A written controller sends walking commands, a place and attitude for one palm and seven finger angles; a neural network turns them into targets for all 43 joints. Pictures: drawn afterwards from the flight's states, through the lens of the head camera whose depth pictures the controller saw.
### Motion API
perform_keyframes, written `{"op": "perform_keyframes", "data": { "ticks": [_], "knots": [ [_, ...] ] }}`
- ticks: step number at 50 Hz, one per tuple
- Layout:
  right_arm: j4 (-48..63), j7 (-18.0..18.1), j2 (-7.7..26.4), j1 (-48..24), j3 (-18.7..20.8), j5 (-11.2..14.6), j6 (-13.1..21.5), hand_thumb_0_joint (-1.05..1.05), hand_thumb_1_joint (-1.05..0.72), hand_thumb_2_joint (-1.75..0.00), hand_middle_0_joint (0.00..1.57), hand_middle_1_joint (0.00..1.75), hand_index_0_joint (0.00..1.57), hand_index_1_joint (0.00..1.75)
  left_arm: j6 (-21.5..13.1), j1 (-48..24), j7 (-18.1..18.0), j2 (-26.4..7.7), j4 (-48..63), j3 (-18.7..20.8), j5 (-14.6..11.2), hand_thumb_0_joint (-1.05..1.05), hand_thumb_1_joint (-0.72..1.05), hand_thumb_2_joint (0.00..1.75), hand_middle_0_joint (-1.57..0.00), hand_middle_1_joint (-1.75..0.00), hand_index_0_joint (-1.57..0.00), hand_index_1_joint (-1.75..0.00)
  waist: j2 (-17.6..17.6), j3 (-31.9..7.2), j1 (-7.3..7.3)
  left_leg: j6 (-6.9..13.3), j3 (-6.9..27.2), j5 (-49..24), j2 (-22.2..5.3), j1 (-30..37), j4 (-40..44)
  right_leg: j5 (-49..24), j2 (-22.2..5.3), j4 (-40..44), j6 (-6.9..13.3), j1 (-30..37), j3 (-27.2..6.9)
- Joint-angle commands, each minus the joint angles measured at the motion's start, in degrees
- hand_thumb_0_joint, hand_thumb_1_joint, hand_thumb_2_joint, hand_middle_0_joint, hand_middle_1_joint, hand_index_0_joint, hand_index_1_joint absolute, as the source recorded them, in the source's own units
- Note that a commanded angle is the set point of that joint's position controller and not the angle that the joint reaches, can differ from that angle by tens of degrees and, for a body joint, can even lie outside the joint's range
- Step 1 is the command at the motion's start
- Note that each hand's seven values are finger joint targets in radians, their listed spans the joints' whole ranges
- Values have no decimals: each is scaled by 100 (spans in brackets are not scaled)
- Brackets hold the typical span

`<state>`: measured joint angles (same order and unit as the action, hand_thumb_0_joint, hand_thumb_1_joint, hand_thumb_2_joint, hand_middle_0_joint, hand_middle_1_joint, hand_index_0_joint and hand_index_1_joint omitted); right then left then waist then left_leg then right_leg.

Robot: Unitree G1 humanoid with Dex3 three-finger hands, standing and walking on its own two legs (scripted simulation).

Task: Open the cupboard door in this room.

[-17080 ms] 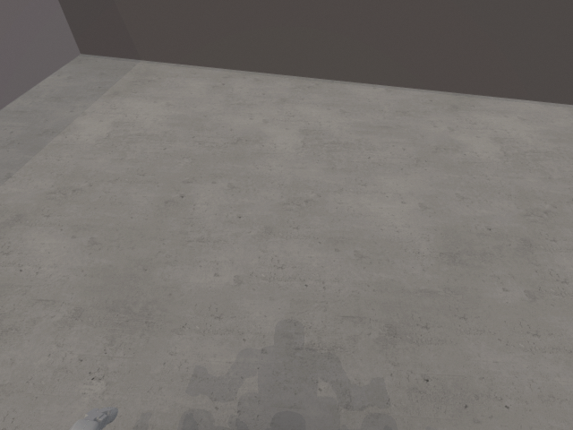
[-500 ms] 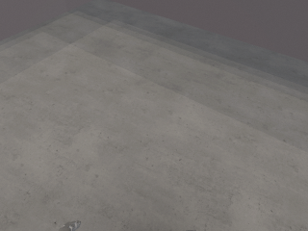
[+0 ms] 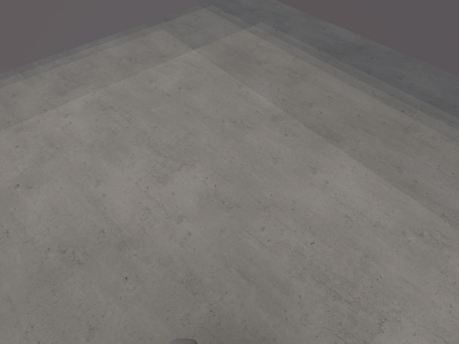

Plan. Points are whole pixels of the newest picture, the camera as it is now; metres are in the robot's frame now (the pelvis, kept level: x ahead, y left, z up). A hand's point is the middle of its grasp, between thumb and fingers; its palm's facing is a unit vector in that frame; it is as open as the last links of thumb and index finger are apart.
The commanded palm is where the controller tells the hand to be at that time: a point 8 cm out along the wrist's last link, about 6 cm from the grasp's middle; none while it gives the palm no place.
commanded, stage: turn or walk to find it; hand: left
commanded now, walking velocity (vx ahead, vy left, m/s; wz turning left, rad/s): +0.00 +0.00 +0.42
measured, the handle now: out of the picture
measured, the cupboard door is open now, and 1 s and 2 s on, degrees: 0 0 0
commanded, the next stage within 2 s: none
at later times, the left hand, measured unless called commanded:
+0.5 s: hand out of the picture +0.04 +0.26 -0.16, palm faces +0.21 -0.95 -0.24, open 7.4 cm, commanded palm none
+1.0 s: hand out of the picture -0.07 +0.20 -0.16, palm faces +0.45 -0.86 -0.25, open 7.4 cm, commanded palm none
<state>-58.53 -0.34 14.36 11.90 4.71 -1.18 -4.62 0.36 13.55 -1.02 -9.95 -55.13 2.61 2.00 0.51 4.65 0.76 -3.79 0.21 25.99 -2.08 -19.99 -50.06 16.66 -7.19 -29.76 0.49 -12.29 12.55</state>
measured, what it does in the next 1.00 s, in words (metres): steps on the spot, turning left: left foot, then right foot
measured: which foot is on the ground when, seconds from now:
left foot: up 0.00-0.08, down 0.10-0.64, up 0.66-1.00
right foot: down 0.00-0.10, up 0.12-0.60, down 0.62-1.00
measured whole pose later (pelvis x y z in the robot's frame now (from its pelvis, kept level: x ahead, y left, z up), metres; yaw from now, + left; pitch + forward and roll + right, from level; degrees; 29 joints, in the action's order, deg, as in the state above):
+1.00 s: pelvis -0.04 +0.00 +0.00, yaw +26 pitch -1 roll +2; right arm -58.4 -0.6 14.2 12.3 4.6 -1.1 -4.6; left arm 0.5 12.9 -0.9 -9.8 -54.6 2.3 2.0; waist 0.5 5.0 0.4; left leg -3.6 0.1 25.9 -2.2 -20.9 -51.5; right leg 16.2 -7.6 -30.0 0.2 -12.5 12.8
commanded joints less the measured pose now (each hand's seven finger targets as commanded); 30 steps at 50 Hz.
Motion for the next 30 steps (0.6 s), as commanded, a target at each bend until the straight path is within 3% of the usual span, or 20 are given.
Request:
{"op": "perform_keyframes", "data": {
  "ticks": [1,3,4,5,6,7,8,9,11,15,21,25,27,29,30],
  "knots": [
    [548,20,180,-227,-62,94,285,0,-90,-90,20,30,20,30,-49,326,-70,-1379,139,329,-12,0,90,90,-20,-30,-20,-30,-1316,-684,154,87,-428,-68,138,-48,1309,-3126,-1331,393,708,1010,-1028],
    [455,13,310,137,-49,76,360,0,-90,-90,20,30,20,30,-8,152,-66,-1347,156,333,-83,0,90,90,-20,-30,-20,-30,-957,-891,-123,173,-431,-1393,108,947,2662,-2655,-1124,-249,271,552,-609],
    [432,15,688,290,27,50,425,0,-90,-90,20,30,20,30,33,233,-52,-1148,222,282,-132,0,90,90,-20,-30,-20,-30,-25,-1107,-219,375,260,-2478,-482,1923,3042,-1605,-770,-1056,-65,-302,-311],
    [441,49,1239,495,156,19,445,0,-90,-90,20,30,20,30,64,154,-23,-755,419,163,-151,0,90,90,-20,-30,-20,-30,1596,-1042,-351,996,1995,-4734,-1891,2560,2999,1533,-42,-2099,-460,-1885,-212],
    [361,75,1358,687,166,41,362,0,-90,-90,20,30,20,30,140,-207,-62,-795,478,109,-103,0,90,90,-20,-30,-20,-30,1272,-919,-477,1326,1734,-5152,-2150,2061,2933,2020,0,-2711,-414,-1727,-716],
    [345,121,1157,513,105,4,370,0,-90,-90,20,30,20,30,195,-340,-77,-817,427,145,-88,0,90,90,-20,-30,-20,-30,1213,-687,-432,1360,1539,-4617,-1907,1570,3059,1837,-29,-2975,-394,-1628,-972],
    [423,176,1039,179,77,-11,379,0,-90,-90,20,30,20,30,221,-377,-62,-833,370,181,-103,0,90,90,-20,-30,-20,-30,1382,-405,-324,1336,1523,-4312,-1663,1385,3114,1527,-33,-3179,-415,-1793,-1071],
    [514,195,943,-127,31,-15,370,0,-90,-90,20,30,20,30,220,-356,-30,-915,286,194,-112,0,90,90,-20,-30,-20,-30,1242,-213,-223,1319,1353,-4169,-1471,1238,3097,1182,-15,-3334,-429,-1841,-1125],
    [584,200,837,-258,-8,9,418,0,-90,-90,20,30,20,30,170,-131,25,-895,177,194,-103,0,90,90,-20,-30,-20,-30,862,-327,-93,1240,1036,-4471,-1224,1494,2995,800,67,-3461,-480,-1886,-1067],
    [561,192,843,-5,19,25,450,0,-90,-90,20,30,20,30,157,-245,8,-880,221,162,-110,0,90,90,-20,-30,-20,-30,557,-572,-164,1287,1130,-4763,-1138,1828,2932,636,142,-3268,-588,-1898,-1130],
    [561,163,848,188,81,-11,416,0,-90,-90,20,30,20,30,150,-673,-13,-815,462,129,-127,0,90,90,-20,-30,-20,-30,768,-514,-293,1423,1602,-4440,-1147,1649,2902,861,250,-2478,-589,-1667,-1166],
    [637,156,884,29,113,-39,374,0,-90,-90,20,30,20,30,124,-602,-26,-714,527,116,-166,0,90,90,-20,-30,-20,-30,853,-604,-197,1407,1894,-4256,-1055,1207,2777,885,434,-1520,-500,-973,-1087],
    [642,146,856,16,129,-38,363,0,-90,-90,20,30,20,30,84,-475,-32,-729,498,123,-180,0,90,90,-20,-30,-20,-30,885,-654,-131,1332,2026,-4170,-923,935,2655,567,542,-871,-445,-498,-1050],
    [661,130,803,-45,130,0,356,0,-90,-90,20,30,20,30,20,-127,-44,-788,417,150,-178,0,90,90,-20,-30,-20,-30,629,-812,56,1079,1924,-3573,-661,557,2363,-368,525,269,-407,305,-970],
    [660,108,644,25,120,42,372,0,-90,-90,20,30,20,30,-44,51,-61,-968,371,178,-152,0,90,90,-20,-30,-20,-30,223,-937,120,804,1713,-2797,-382,99,2022,-872,174,897,-344,996,-1247]
  ]
}}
